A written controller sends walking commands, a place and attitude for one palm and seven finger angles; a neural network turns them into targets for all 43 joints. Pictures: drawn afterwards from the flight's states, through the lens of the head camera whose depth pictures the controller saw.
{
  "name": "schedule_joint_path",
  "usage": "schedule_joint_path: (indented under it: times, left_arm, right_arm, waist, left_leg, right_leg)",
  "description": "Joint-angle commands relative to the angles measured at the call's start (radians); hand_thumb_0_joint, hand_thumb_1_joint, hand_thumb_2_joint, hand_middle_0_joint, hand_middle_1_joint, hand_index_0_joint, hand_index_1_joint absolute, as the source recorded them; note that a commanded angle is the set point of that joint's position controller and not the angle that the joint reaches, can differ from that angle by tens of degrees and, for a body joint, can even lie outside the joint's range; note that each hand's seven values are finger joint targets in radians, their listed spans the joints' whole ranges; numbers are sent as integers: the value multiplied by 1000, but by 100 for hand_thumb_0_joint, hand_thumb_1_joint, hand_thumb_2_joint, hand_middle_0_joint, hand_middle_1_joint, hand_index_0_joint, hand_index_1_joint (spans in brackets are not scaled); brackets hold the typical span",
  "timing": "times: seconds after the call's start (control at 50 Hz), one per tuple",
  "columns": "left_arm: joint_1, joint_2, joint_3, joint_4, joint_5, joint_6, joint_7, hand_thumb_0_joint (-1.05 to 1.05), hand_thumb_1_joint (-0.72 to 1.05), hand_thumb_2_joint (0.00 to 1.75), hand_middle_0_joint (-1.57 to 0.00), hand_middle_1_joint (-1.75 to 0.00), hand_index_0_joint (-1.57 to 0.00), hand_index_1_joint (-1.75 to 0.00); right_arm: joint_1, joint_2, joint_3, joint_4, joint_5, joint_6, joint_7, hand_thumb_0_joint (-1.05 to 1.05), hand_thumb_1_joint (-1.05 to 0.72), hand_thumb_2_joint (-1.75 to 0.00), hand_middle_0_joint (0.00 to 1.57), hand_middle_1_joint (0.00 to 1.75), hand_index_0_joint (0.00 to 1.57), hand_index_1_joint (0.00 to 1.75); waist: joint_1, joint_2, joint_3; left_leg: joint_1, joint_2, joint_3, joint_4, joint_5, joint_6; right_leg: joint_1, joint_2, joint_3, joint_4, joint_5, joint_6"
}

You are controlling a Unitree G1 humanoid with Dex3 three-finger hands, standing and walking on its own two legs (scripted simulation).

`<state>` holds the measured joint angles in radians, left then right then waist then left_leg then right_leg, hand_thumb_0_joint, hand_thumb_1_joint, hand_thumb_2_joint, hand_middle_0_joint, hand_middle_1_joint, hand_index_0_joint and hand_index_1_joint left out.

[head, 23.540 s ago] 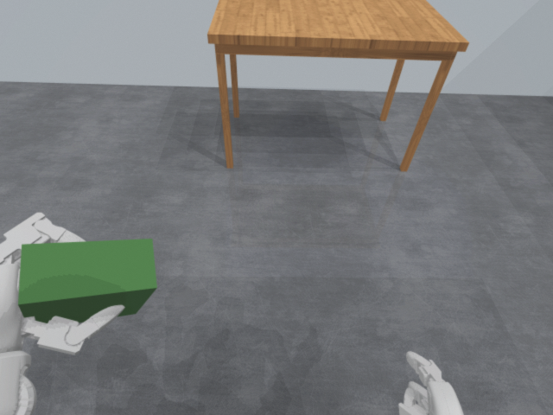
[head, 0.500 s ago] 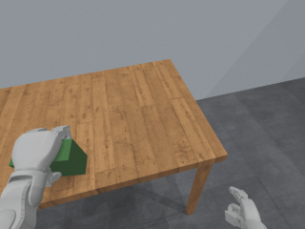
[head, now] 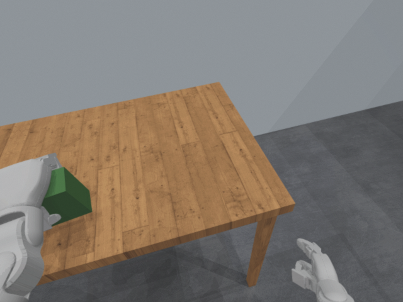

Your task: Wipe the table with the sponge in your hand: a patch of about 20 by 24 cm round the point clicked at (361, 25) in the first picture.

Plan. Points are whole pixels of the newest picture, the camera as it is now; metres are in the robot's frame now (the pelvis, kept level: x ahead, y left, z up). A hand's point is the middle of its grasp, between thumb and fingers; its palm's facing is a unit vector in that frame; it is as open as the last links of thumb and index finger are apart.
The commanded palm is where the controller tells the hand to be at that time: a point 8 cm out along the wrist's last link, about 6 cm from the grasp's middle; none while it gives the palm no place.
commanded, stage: move the sponge above the wiping area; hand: left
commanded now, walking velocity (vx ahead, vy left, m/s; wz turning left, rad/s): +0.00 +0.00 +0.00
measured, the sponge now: (50, 205) +0.24 +0.35 +0.08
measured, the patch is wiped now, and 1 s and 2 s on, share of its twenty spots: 0.00 0.00 0.10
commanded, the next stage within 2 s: lower the sponge onto the table in 0.38 s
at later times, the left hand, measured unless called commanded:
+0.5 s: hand (35, 206) +0.22 +0.36 +0.10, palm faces +0.03 -0.08 -1.00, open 9.2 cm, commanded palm +0.19 +0.33 +0.15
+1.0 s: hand (58, 233) +0.20 +0.32 +0.05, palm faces -0.16 -0.19 -0.97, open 9.2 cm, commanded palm +0.18 +0.32 +0.14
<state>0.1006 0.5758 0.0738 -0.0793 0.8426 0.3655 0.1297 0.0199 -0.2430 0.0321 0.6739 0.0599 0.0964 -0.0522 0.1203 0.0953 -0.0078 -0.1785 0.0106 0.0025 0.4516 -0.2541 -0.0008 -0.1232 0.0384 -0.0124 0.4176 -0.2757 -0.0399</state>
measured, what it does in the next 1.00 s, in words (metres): stands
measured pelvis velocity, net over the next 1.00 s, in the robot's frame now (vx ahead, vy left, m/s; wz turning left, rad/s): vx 0.00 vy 0.02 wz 0.03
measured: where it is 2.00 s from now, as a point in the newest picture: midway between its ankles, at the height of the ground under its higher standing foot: outside the picture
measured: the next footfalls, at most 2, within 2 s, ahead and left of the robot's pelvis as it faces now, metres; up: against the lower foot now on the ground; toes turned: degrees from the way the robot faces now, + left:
none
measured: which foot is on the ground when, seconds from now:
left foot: down 0.00-1.00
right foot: down 0.00-1.00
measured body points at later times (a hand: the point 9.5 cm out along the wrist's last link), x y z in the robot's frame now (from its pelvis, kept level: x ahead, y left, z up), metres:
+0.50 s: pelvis +0.00 +0.00 +0.00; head +0.00 -0.04 +0.45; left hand +0.22 +0.36 +0.15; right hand +0.24 -0.21 -0.10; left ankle -0.01 +0.12 -0.74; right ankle -0.03 -0.10 -0.74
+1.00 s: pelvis +0.00 +0.02 +0.00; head +0.01 -0.02 +0.45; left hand +0.20 +0.33 +0.10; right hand +0.24 -0.19 -0.09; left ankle -0.01 +0.12 -0.74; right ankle -0.03 -0.10 -0.74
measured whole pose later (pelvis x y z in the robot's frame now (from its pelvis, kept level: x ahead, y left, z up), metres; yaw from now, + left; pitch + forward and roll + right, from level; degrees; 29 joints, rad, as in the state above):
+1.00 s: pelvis +0.00 +0.02 +0.00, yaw +2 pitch +0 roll +0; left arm 0.21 0.52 -0.01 -0.08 0.81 0.37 -0.06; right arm 0.04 -0.28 0.03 0.62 0.05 0.07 -0.05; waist 0.09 0.11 -0.01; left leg -0.22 -0.02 -0.02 0.46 -0.25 0.03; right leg -0.15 0.01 -0.03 0.42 -0.28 -0.01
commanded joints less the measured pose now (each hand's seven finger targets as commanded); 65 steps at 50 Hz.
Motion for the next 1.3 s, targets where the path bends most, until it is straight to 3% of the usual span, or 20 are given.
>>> schedule_joint_path:
  times: [0.0,0.06,0.1,0.2,0.24,0.26,0.32,0.38,0.46,0.54,0.64,0.66,0.72,0.78,0.84,0.94,1.04,1.14,1.2,1.28]
  left_arm:
    - [51,116,1,-86,-67,113,-132,0,10,130,-120,-160,-120,-160]
    - [-3,96,-55,-207,-45,47,-205,0,10,130,-120,-160,-120,-160]
    - [-81,174,6,-309,-14,-55,-201,0,10,130,-120,-160,-120,-160]
    - [-119,363,257,-444,112,-249,-10,0,10,130,-120,-160,-120,-160]
    - [-138,401,325,-371,137,-217,72,0,10,130,-120,-160,-120,-160]
    - [-168,306,245,-331,132,-182,97,0,10,130,-120,-160,-120,-160]
    - [-135,235,190,-135,36,-49,104,0,10,130,-120,-160,-120,-160]
    - [8,182,126,-32,-66,60,-9,0,10,130,-120,-160,-120,-160]
    - [36,75,-53,-130,-71,72,-170,0,10,130,-120,-160,-120,-160]
    - [-99,274,97,-379,-3,-95,-179,0,10,130,-120,-160,-120,-160]
    - [-115,438,343,-416,125,-243,16,0,10,130,-120,-160,-120,-160]
    - [-127,330,262,-373,135,-224,50,0,10,130,-120,-160,-120,-160]
    - [-122,252,215,-216,71,-120,93,0,10,130,-120,-160,-120,-160]
    - [-25,177,144,-86,-28,-5,25,0,10,130,-120,-160,-120,-160]
    - [57,79,1,-79,-58,70,-95,0,10,130,-120,-160,-120,-160]
    - [-137,165,-1,-308,9,-60,-169,0,10,130,-120,-160,-120,-160]
    - [-147,363,244,-400,147,-237,4,0,10,130,-120,-160,-120,-160]
    - [-27,194,194,-124,54,-110,89,0,10,130,-120,-160,-120,-160]
    - [4,124,82,-18,-15,2,17,0,10,130,-120,-160,-120,-160]
    - [-52,74,-65,-120,8,21,-103,0,10,130,-120,-160,-120,-160]
  right_arm:
    - [-216,-152,-33,-201,23,-42,4,0,-90,-90,20,30,20,30]
    - [-193,-137,-20,-233,14,-62,3,0,-90,-90,20,30,20,30]
    - [-148,-133,-30,-234,-9,-78,-4,0,-90,-90,20,30,20,30]
    - [-68,-118,-52,-204,-57,-104,-46,0,-90,-90,20,30,20,30]
    - [-95,-129,-59,-182,-42,-88,-44,0,-90,-90,20,30,20,30]
    - [-91,-116,-64,-184,-33,-77,-41,0,-90,-90,20,30,20,30]
    - [-136,-133,-71,-156,1,-61,-21,0,-90,-90,20,30,20,30]
    - [-191,-153,-53,-167,20,-54,-9,0,-90,-90,20,30,20,30]
    - [-198,-145,-30,-223,24,-62,-3,0,-90,-90,20,30,20,30]
    - [-167,-131,-30,-235,-15,-88,-13,0,-90,-90,20,30,20,30]
    - [-98,-125,-48,-196,-48,-89,-42,0,-90,-90,20,30,20,30]
    - [-80,-109,-55,-194,-43,-82,-41,0,-90,-90,20,30,20,30]
    - [-105,-127,-73,-172,-13,-66,-22,0,-90,-90,20,30,20,30]
    - [-163,-141,-62,-170,10,-63,-11,0,-90,-90,20,30,20,30]
    - [-228,-144,-39,-195,23,-60,-5,0,-90,-90,20,30,20,30]
    - [-178,-131,-27,-229,-8,-82,-8,0,-90,-90,20,30,20,30]
    - [-97,-123,-46,-197,-54,-92,-30,0,-90,-90,20,30,20,30]
    - [-133,-125,-69,-162,-9,-67,-10,0,-90,-90,20,30,20,30]
    - [-165,-148,-57,-163,9,-51,-4,0,-90,-90,20,30,20,30]
    - [-180,-143,-40,-203,11,-60,-2,0,-90,-90,20,30,20,30]
  waist:
    - [-11,-111,-122]
    - [-46,-96,-134]
    - [-45,-109,-191]
    - [11,27,-281]
    - [23,118,-213]
    - [10,130,-206]
    - [13,50,-150]
    - [17,-102,-149]
    - [-37,-113,-123]
    - [-32,-92,-222]
    - [27,106,-234]
    - [13,129,-214]
    - [9,126,-163]
    - [12,-50,-157]
    - [-10,-96,-115]
    - [-46,-86,-181]
    - [27,92,-255]
    - [24,11,-142]
    - [2,-91,-125]
    - [-40,-68,-143]
  left_leg:
    - [8,-45,-59,-31,299,47]
    - [22,-45,-58,-10,270,65]
    - [55,-47,-61,2,280,74]
    - [159,-31,-63,20,395,49]
    - [129,-31,-70,14,365,31]
    - [107,-24,-56,10,354,25]
    - [60,-26,-53,-12,305,20]
    - [18,-37,-56,-27,299,36]
    - [5,-43,-53,-13,281,59]
    - [79,-44,-64,11,300,73]
    - [139,-32,-80,17,387,43]
    - [121,-26,-60,23,393,36]
    - [73,-22,-63,-4,323,16]
    - [33,-29,-60,-35,297,30]
    - [14,-38,-65,-45,286,39]
    - [60,-33,-77,-23,254,66]
    - [131,-24,-93,-12,357,45]
    - [52,-31,-73,-24,298,22]
    - [1,-31,-56,-39,256,32]
    - [13,-44,-67,-34,235,53]
  right_leg:
    - [55,-36,53,-31,377,-4]
    - [8,-33,45,-33,340,-3]
    - [3,-30,50,-31,340,-2]
    - [-7,-11,77,-27,309,-49]
    - [-29,1,141,-44,264,-80]
    - [-30,-4,117,-37,244,-76]
    - [-10,-18,100,-52,245,-52]
    - [49,-31,60,-34,323,-10]
    - [28,-36,41,-24,372,1]
    - [18,-21,73,-19,362,-7]
    - [-15,1,109,-35,288,-66]
    - [-34,-4,81,-29,271,-66]
    - [-42,-8,90,-43,224,-61]
    - [12,-22,42,-42,260,-22]
    - [20,-24,45,-38,305,-15]
    - [-18,-14,44,-38,250,-13]
    - [-13,12,74,-28,231,-61]
    - [-27,2,83,-49,223,-56]
    - [-4,-19,38,-50,245,-17]
    - [-10,-24,28,-44,237,-13]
